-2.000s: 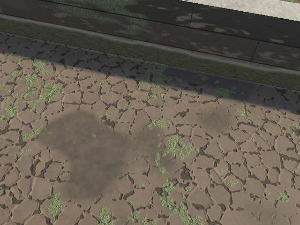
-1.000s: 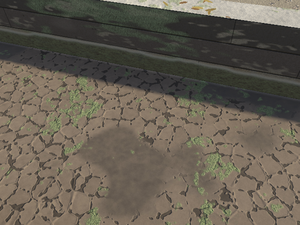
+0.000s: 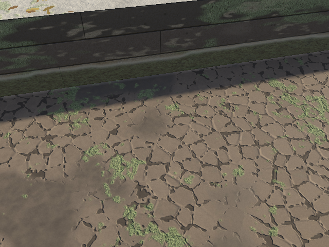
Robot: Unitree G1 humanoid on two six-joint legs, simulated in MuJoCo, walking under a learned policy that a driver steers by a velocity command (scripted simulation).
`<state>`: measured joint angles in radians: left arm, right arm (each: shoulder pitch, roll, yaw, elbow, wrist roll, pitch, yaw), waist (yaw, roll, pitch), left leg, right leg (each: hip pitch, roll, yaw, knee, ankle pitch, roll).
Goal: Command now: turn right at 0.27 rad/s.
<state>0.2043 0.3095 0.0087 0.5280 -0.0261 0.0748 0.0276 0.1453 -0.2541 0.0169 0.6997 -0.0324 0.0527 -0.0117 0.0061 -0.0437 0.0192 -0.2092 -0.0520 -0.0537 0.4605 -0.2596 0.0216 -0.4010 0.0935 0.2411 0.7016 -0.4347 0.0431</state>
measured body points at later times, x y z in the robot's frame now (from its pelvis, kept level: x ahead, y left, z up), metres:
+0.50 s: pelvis +0.04 -0.01 -0.01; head +0.03 -0.01 +0.44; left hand +0.19 +0.23 -0.11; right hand +0.16 -0.24 -0.12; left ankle -0.01 +0.12 -0.74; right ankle +0.04 -0.15 -0.74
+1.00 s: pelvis +0.06 -0.02 -0.02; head +0.06 -0.01 +0.43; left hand +0.24 +0.19 -0.12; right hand +0.22 -0.24 -0.12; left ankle -0.01 +0.11 -0.74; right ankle +0.04 -0.14 -0.74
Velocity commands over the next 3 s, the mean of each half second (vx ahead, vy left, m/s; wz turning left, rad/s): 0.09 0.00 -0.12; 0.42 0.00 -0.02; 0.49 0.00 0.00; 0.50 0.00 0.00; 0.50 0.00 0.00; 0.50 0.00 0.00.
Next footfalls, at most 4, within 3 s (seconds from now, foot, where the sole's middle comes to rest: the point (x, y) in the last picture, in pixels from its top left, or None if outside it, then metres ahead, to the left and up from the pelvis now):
0.18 right None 0.08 -0.14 -0.78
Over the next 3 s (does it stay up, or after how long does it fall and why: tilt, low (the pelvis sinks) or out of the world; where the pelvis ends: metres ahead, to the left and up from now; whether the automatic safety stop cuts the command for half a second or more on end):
stays up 0.04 -0.01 -0.03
